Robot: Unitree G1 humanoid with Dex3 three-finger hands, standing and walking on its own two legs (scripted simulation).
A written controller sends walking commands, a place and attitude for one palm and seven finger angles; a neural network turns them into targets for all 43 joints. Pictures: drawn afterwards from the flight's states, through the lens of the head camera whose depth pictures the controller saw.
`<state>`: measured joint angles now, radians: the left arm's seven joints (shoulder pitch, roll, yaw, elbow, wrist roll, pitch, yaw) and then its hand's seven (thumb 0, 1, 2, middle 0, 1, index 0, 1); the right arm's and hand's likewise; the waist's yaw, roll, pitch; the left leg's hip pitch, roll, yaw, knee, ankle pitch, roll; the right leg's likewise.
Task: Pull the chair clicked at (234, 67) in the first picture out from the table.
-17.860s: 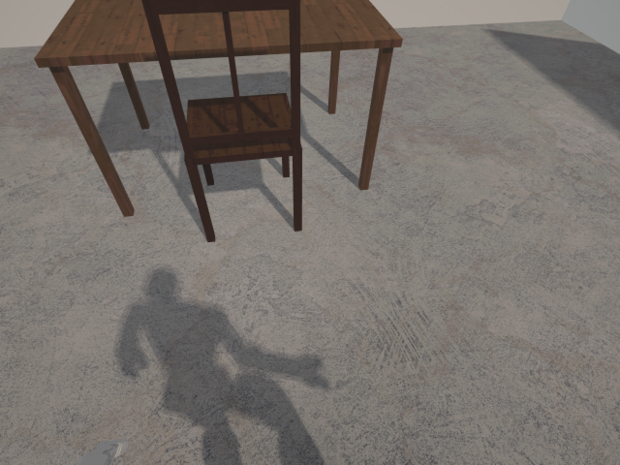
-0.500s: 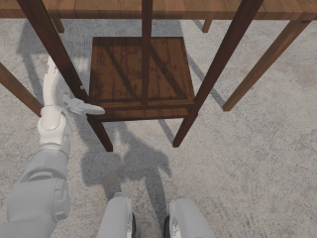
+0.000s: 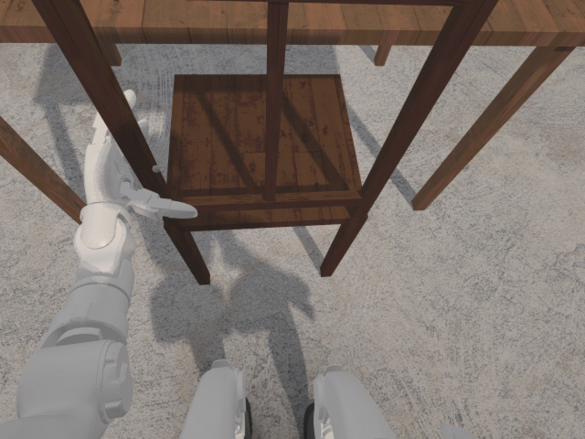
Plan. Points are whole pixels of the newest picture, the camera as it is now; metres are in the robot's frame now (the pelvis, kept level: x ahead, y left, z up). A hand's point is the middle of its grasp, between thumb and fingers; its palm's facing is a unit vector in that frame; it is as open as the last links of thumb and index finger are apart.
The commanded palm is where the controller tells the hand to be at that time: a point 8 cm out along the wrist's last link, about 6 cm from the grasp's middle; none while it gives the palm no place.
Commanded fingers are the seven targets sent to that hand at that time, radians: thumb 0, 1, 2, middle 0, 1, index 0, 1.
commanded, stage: hook a spindle and tug to test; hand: left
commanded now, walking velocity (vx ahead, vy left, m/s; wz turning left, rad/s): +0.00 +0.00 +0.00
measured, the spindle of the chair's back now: (272, 132) +0.50 +0.02 +0.06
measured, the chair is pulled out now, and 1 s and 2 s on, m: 0.00 0.01 0.06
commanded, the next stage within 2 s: step backward, pulling the chair out in 1.22 s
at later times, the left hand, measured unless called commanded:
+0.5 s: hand (152, 166) +0.47 +0.18 +0.02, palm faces +0.09 -1.00 -0.02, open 7.4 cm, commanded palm +0.44 +0.20 +0.03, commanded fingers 0.00 0.90 0.90 -0.50 -1.45 -0.50 -1.45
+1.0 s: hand (162, 182) +0.44 +0.16 +0.03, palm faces +0.09 -1.00 -0.02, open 5.7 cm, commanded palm +0.41 +0.19 +0.03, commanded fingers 0.00 0.90 0.90 -0.50 -1.45 -0.50 -1.45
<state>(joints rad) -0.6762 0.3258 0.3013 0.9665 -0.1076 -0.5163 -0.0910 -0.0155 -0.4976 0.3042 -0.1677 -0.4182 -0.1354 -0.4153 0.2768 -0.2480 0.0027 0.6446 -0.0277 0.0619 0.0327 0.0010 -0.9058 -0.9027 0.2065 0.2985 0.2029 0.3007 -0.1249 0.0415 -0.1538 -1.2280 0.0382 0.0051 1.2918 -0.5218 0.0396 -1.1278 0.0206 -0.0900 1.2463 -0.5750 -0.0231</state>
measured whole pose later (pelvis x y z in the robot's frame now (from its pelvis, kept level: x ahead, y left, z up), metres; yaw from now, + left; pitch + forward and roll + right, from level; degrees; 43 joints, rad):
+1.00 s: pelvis +0.02 +0.00 +0.01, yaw +0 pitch +25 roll -4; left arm -0.49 0.24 0.21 0.78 -0.11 -0.50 -0.02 0.00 0.67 0.74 -0.43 -1.45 -0.41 -1.45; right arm 0.27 -0.23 -0.01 0.63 -0.02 0.07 0.06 0.00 -0.91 -0.90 0.21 0.30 0.20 0.30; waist -0.10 0.04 -0.16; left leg -1.15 0.03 0.01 1.24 -0.54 0.04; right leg -1.05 0.02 -0.08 1.20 -0.58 -0.02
